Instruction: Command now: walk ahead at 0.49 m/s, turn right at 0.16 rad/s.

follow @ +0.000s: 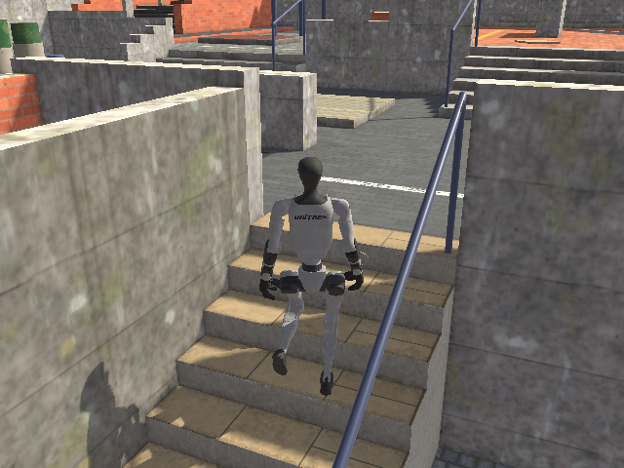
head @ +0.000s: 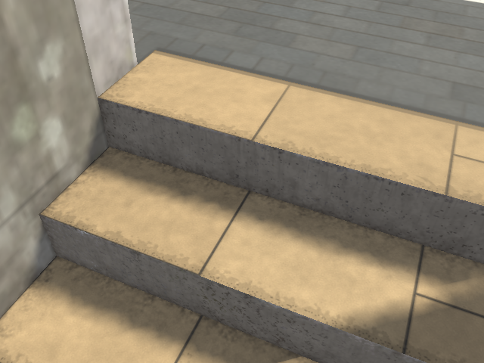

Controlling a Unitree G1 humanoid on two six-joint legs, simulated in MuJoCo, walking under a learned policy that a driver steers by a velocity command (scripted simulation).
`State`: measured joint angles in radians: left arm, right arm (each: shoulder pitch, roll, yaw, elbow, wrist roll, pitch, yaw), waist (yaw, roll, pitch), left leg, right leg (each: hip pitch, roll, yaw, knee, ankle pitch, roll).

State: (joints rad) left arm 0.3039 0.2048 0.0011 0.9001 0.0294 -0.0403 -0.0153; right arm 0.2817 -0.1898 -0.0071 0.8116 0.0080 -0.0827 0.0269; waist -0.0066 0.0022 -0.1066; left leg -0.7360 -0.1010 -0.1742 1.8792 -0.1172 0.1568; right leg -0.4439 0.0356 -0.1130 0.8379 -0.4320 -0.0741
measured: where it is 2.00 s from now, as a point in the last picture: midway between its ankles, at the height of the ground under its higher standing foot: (354, 160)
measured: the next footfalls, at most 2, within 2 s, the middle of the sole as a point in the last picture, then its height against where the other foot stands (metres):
left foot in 0.38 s outside the picture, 0.17 m higher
right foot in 0.92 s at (304, 281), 0.17 m higher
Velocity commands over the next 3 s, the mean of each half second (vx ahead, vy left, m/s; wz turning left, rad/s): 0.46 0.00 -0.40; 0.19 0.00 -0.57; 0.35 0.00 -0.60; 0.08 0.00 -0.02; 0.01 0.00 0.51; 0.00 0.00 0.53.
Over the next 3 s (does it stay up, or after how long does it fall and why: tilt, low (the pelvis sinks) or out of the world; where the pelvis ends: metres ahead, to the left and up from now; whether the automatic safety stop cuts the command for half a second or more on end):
stays up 0.58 -0.22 0.36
